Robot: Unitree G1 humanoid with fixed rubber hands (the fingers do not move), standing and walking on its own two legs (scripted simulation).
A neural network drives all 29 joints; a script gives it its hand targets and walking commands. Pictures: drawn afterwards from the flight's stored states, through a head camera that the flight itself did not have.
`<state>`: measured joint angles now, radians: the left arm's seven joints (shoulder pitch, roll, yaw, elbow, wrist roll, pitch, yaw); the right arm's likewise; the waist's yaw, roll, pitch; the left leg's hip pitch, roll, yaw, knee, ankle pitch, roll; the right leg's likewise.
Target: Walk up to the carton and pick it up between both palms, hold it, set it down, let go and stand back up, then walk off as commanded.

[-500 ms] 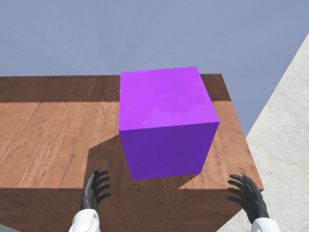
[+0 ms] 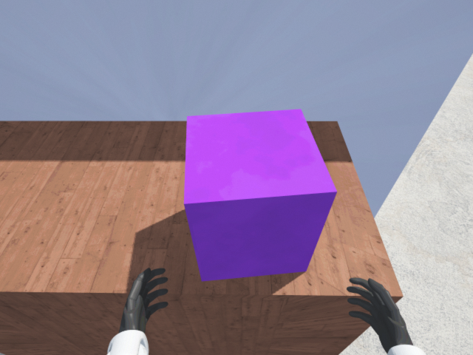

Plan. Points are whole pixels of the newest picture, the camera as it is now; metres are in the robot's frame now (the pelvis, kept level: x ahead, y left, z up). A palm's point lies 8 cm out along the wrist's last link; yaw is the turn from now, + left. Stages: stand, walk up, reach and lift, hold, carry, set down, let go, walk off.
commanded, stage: set down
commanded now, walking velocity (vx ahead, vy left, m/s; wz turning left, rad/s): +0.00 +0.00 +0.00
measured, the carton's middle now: (249, 197) +0.39 +0.01 +0.04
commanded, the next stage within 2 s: let go in 0.80 s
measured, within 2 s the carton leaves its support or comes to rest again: neither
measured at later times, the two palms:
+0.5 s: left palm (134, 320) +0.19 +0.19 -0.01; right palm (391, 333) +0.18 -0.21 -0.02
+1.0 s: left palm (133, 319) +0.19 +0.19 -0.01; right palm (391, 332) +0.18 -0.21 -0.02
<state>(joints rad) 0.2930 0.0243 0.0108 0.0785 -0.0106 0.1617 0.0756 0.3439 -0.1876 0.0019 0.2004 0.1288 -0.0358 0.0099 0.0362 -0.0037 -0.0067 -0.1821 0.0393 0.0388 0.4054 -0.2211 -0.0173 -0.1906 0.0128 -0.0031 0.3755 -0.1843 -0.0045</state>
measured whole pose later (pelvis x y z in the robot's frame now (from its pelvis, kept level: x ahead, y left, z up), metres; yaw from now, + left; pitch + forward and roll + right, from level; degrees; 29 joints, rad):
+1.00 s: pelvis -0.02 +0.00 +0.00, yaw +0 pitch -5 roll -1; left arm 0.15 0.03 0.06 0.18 0.09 0.31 -0.02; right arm 0.22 -0.19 -0.02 0.32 0.05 0.05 0.03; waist 0.04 -0.01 0.01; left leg -0.11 0.04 0.04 0.41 -0.21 -0.02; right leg -0.12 0.01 0.00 0.38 -0.18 0.00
